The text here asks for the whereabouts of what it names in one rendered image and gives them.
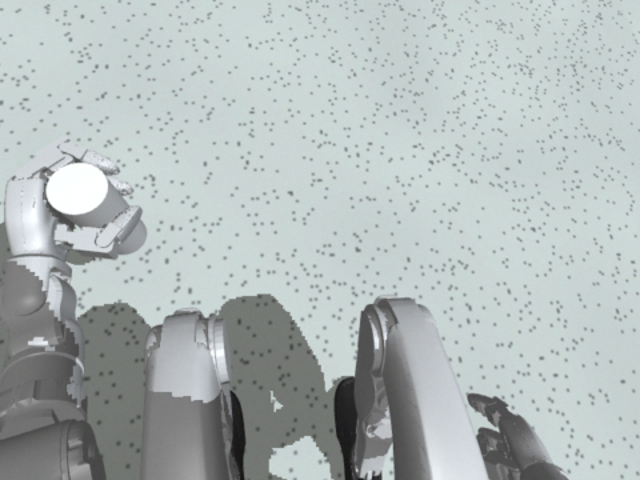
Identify left robot arm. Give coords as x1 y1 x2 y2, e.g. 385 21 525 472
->
0 254 106 480

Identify left robot foot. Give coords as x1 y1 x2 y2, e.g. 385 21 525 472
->
230 390 246 480

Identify right robot hand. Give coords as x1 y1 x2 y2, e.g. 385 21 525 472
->
467 393 553 480

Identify right robot arm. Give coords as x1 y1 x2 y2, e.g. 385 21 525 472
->
520 462 571 480

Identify can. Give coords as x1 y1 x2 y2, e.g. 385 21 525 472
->
46 163 147 255

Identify left robot hand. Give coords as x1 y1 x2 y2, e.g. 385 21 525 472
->
4 136 142 262

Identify right robot foot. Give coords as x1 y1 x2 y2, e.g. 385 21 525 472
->
334 377 382 480

